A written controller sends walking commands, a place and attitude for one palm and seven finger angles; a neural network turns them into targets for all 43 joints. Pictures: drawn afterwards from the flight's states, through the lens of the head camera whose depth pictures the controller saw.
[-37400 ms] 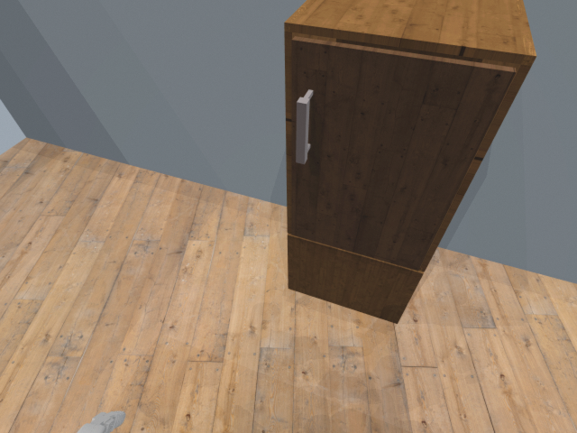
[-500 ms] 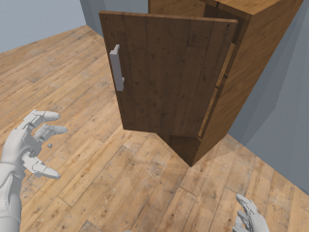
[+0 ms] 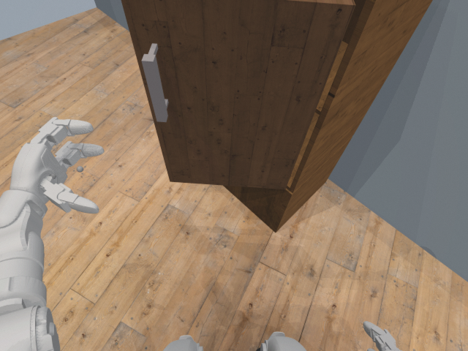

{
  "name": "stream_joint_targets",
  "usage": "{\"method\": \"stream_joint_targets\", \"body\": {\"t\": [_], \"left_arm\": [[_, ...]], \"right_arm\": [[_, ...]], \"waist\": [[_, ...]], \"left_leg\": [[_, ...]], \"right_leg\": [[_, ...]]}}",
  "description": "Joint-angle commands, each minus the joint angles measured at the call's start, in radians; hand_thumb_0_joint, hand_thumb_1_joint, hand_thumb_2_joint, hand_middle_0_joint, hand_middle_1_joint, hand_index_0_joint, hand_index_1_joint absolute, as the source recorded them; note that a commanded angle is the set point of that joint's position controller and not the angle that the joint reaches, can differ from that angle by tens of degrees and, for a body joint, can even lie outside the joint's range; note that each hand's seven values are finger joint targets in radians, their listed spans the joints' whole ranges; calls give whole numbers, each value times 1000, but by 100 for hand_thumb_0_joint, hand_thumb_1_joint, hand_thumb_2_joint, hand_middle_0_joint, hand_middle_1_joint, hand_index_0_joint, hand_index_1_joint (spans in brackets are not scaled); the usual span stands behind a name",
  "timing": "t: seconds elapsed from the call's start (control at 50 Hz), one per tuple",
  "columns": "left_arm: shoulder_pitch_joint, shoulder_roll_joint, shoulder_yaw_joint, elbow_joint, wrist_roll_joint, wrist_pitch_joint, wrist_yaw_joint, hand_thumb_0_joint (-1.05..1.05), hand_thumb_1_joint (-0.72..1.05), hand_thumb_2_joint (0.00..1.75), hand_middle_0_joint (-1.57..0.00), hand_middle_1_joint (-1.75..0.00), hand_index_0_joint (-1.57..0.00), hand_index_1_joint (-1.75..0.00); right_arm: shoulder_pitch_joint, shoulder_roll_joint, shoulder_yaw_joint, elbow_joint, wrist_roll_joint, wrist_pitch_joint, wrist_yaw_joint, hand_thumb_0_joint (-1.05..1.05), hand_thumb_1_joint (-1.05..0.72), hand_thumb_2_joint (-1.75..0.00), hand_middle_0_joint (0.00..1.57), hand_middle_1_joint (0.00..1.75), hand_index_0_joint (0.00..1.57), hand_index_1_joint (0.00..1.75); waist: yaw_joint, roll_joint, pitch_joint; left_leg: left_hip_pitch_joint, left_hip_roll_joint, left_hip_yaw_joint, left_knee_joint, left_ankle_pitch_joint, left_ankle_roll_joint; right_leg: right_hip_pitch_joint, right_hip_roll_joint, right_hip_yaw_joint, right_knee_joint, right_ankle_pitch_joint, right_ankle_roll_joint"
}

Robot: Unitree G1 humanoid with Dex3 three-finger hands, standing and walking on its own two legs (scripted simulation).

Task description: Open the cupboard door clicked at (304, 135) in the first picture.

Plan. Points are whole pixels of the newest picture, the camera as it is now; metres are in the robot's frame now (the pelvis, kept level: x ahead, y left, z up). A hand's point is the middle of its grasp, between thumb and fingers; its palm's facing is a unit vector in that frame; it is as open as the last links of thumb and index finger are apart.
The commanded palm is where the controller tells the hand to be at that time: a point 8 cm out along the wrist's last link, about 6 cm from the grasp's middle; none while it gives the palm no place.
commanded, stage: move the hooked fingers beside the handle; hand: left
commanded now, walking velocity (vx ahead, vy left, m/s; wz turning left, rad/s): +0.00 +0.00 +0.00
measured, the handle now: (158, 85) +0.60 +0.17 +0.07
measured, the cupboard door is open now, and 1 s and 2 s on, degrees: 42 42 42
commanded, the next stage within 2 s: none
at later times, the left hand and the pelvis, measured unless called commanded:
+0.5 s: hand (102, 134) +0.46 +0.24 +0.08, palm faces -0.06 -1.00 +0.00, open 14.0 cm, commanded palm +0.44 +0.30 +0.08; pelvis +0.01 +0.00 -0.01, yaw -1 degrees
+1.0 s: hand (116, 100) +0.54 +0.23 +0.08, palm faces -0.07 -1.00 +0.00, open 14.0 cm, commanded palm +0.54 +0.28 +0.08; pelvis +0.01 +0.00 -0.02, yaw -2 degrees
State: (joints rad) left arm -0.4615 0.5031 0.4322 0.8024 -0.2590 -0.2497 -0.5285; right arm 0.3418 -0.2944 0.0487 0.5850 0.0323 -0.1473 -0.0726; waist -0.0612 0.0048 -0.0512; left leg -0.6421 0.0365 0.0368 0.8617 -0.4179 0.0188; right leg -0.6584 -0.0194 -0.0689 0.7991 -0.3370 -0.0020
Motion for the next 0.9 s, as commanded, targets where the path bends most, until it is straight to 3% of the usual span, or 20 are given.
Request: {"method": "stream_joint_targets", "body": {"t": [0.0,0.04,0.06,0.12,0.16,0.2,0.28,0.36,0.42,0.54,0.58,0.6,0.64,0.7,0.74,0.78,0.8,0.82,0.86,0.88], "left_arm": [[-375,289,56,-248,-23,-107,6,0,-50,30,-30,-120,-30,-120],[-404,268,48,-180,-28,-102,12,0,-50,30,-30,-120,-30,-120],[-418,284,62,-140,-25,-97,16,0,-50,30,-30,-120,-30,-120],[-473,315,66,-76,0,-81,20,0,-50,30,-30,-120,-30,-120],[-483,341,73,-51,25,-86,30,0,-50,30,-30,-120,-30,-120],[-531,350,70,-83,33,-105,32,0,-50,30,-30,-120,-30,-120],[-559,322,60,-76,16,-138,31,0,-50,30,-30,-120,-30,-120],[-586,332,61,54,33,-117,31,0,-50,30,-30,-120,-30,-120],[-651,376,62,94,65,-112,36,0,-50,30,-30,-120,-30,-120],[-815,427,67,123,87,-150,52,0,-50,30,-30,-120,-30,-120],[-891,444,65,107,90,-167,51,0,-50,30,-30,-120,-30,-120],[-881,449,67,137,95,-162,47,0,-50,30,-30,-120,-30,-120],[-884,496,91,209,106,-143,46,0,-50,30,-30,-120,-30,-120],[-922,520,80,237,126,-117,37,0,-50,30,-30,-120,-30,-120],[-892,536,89,242,140,-107,40,0,-50,30,-30,-120,-30,-120],[-928,495,57,252,136,-105,41,0,-50,30,-30,-120,-30,-120],[-947,528,80,232,138,-110,43,0,-50,30,-30,-120,-30,-120],[-935,550,106,247,135,-108,46,0,-50,30,-30,-120,-30,-120],[-975,573,111,257,139,-107,50,0,-50,30,-30,-120,-30,-120],[-997,556,96,252,139,-111,50,0,-50,30,-30,-120,-30,-120]], "right_arm": [[58,-161,-73,-104,0,-20,-5,0,-90,-90,20,30,20,30],[67,-163,-74,-88,2,-7,-5,0,-90,-90,20,30,20,30],[69,-166,-74,-81,3,-2,-8,0,-90,-90,20,30,20,30],[86,-169,-71,-74,0,16,-6,0,-90,-90,20,30,20,30],[99,-170,-73,-73,-2,27,-4,0,-90,-90,20,30,20,30],[110,-165,-72,-74,-8,36,1,0,-90,-90,20,30,20,30],[125,-165,-77,-71,-10,53,8,0,-90,-90,20,30,20,30],[132,-171,-76,-54,-7,78,8,0,-90,-90,20,30,20,30],[141,-173,-71,-52,-10,96,8,0,-90,-90,20,30,20,30],[167,-177,-68,-39,-16,115,5,0,-90,-90,20,30,20,30],[179,-179,-64,-30,-21,118,3,0,-90,-90,20,30,20,30],[187,-181,-65,-24,-20,122,5,0,-90,-90,20,30,20,30],[196,-188,-59,-15,-20,129,2,0,-90,-90,20,30,20,30],[217,-191,-54,-16,-23,142,4,0,-90,-90,20,30,20,30],[234,-192,-56,-26,-27,152,8,0,-90,-90,20,30,20,30],[247,-188,-54,-25,-31,160,11,0,-90,-90,20,30,20,30],[253,-193,-57,-25,-33,165,13,0,-90,-90,20,30,20,30],[262,-197,-59,-27,-34,170,15,0,-90,-90,20,30,20,30],[266,-199,-55,-25,-33,178,15,0,-90,-90,20,30,20,30],[272,-197,-53,-28,-36,180,15,0,-90,-90,20,30,20,30]], "waist": [[6,111,-414],[-11,54,-375],[-13,55,-343],[-15,79,-346],[-12,84,-365],[-13,138,-414],[-26,100,-458],[-40,62,-386],[-49,89,-374],[-89,99,-424],[-98,155,-462],[-99,155,-492],[-108,119,-464],[-117,152,-470],[-109,161,-507],[-133,150,-485],[-128,163,-508],[-126,136,-527],[-136,142,-505],[-144,166,-507]], "left_leg": [[211,-18,-68,-118,381,-13],[168,-20,-62,-120,320,-6],[143,-20,-63,-125,296,-6],[126,-24,-58,-122,296,-3],[120,-22,-57,-114,315,-2],[164,-20,-57,-99,380,-5],[192,-12,-62,-77,445,-3],[111,-14,-54,-85,348,2],[83,-19,-50,-79,331,7],[64,-16,-53,-47,285,12],[93,-17,-64,-35,319,10],[103,-15,-63,-30,314,9],[41,-14,-62,-22,292,13],[32,-12,-63,-16,320,14],[46,-11,-62,-7,363,14],[63,-6,-72,-3,386,14],[69,-2,-69,1,390,12],[58,-2,-68,4,392,13],[29,-2,-68,4,364,14],[43,-3,-70,7,379,14]], "right_leg": [[174,46,27,-49,261,-28],[165,46,27,-60,234,-21],[159,43,26,-63,221,-22],[154,38,31,-59,227,-23],[155,38,32,-50,240,-23],[152,42,35,-37,280,-26],[149,52,33,-29,318,-24],[132,46,32,-38,277,-18],[125,44,39,-33,275,-18],[100,48,55,-26,239,-14],[82,50,53,-10,249,-20],[78,51,54,-13,242,-17],[86,49,60,-15,240,-12],[76,51,56,-5,267,-13],[78,52,55,1,295,-14],[38,59,42,5,296,-16],[45,60,46,3,299,-12],[62,62,46,3,307,-11],[58,61,50,-2,291,-10],[42,65,45,6,296,-16]]}}
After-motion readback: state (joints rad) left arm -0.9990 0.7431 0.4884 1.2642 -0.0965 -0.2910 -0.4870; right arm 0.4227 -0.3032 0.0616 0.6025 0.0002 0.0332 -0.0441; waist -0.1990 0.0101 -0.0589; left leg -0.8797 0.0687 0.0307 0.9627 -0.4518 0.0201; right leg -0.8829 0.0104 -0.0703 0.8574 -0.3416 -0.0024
